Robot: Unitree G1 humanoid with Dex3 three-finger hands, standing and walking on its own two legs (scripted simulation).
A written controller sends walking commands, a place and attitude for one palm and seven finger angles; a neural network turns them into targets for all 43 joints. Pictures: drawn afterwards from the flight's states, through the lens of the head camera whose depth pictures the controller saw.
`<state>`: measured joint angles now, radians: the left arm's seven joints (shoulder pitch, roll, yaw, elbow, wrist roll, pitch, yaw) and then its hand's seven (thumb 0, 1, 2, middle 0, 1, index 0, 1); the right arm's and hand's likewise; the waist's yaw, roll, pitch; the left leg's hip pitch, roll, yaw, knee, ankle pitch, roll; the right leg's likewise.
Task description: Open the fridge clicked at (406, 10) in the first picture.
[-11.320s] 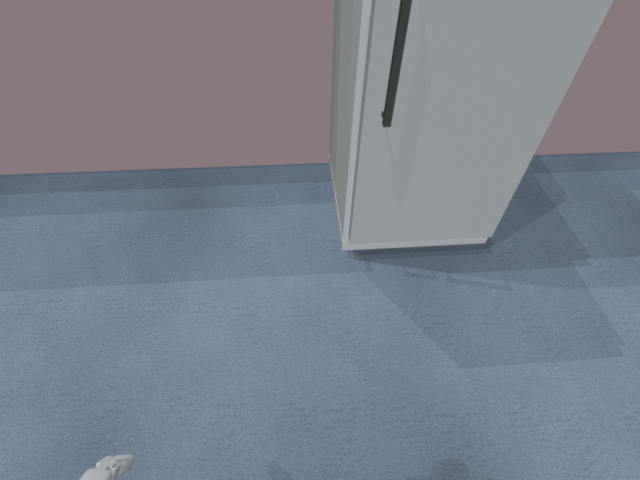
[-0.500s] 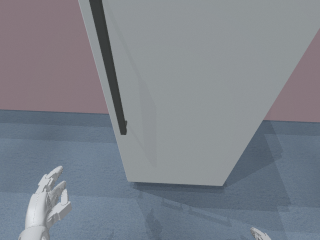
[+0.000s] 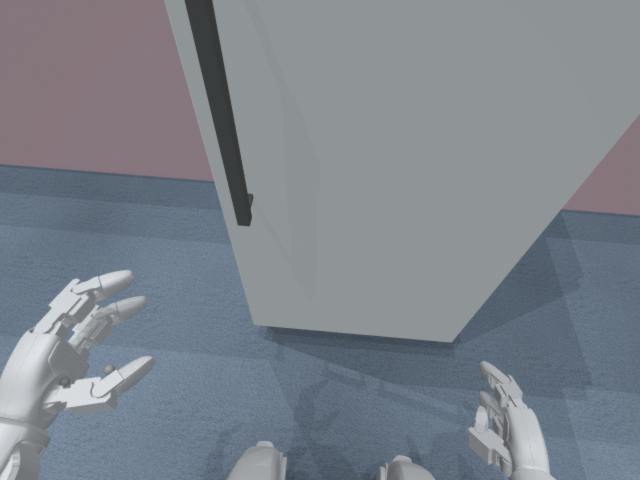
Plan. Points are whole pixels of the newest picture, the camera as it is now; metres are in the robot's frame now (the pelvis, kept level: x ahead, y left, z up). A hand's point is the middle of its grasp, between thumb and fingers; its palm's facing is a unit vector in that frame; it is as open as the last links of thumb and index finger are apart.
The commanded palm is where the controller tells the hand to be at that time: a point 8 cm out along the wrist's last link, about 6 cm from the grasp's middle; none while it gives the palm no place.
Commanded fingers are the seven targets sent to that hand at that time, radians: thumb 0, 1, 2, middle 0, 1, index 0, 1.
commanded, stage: raise the hand to about handle height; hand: left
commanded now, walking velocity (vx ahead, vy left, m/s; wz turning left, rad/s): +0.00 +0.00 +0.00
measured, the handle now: (224, 94) +0.52 +0.18 +0.18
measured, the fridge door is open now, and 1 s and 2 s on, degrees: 0 0 0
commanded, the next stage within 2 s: move the hooked fingers beside the handle in 1.42 s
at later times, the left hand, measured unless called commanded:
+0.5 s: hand (60, 307) +0.25 +0.28 +0.13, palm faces +0.03 -1.00 -0.06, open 13.1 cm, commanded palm +0.21 +0.32 +0.13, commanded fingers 0.00 -0.50 0.30 -0.30 -1.20 -0.30 -1.20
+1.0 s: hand (58, 227) +0.30 +0.28 +0.18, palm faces +0.04 -1.00 -0.04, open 14.0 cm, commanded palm +0.26 +0.33 +0.18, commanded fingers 0.00 -0.50 0.30 -0.30 -1.20 -0.30 -1.20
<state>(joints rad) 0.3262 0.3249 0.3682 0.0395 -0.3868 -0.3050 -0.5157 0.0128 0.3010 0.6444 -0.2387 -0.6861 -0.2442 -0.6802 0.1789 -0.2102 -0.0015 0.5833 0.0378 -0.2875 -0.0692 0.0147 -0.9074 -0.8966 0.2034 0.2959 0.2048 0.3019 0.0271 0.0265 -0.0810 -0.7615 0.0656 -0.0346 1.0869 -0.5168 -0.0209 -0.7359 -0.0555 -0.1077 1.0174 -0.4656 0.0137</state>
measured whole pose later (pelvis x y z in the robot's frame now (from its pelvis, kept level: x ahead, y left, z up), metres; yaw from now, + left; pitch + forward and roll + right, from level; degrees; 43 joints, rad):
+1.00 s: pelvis +0.02 +0.01 +0.05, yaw +0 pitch +4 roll -1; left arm -0.04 0.43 0.46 0.24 -0.37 -0.04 -0.47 -0.01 -0.50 0.30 -0.30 -1.20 -0.30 -1.20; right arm 0.27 -0.26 0.05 0.59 0.06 -0.25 -0.12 0.01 -0.91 -0.90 0.20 0.30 0.21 0.30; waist 0.02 0.05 -0.05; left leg -0.40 0.04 0.01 0.71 -0.38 -0.01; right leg -0.39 -0.06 -0.08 0.66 -0.33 0.03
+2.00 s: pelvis +0.01 +0.01 +0.05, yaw -1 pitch +5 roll -1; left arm -0.25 0.42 0.42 0.48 -0.31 -0.09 -0.44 -0.01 -0.50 0.30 -0.30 -1.20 -0.30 -1.20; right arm 0.29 -0.26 0.04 0.60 0.06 -0.20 -0.12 0.01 -0.91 -0.90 0.20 0.30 0.20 0.30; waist -0.01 0.03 -0.03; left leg -0.41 0.04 0.03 0.68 -0.35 -0.01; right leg -0.42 -0.06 -0.06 0.65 -0.31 0.03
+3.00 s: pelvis +0.01 +0.00 +0.05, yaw -2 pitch +10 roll -1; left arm -0.65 0.49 0.43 0.94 -0.22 -0.23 -0.40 -0.01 -0.50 0.30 -0.30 -1.20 -0.30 -1.20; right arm 0.35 -0.28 0.03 0.64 0.05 -0.06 -0.10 0.01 -0.91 -0.90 0.20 0.30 0.20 0.30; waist -0.07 0.01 -0.05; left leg -0.54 0.06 0.04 0.74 -0.37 -0.01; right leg -0.55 -0.04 -0.05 0.70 -0.31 0.02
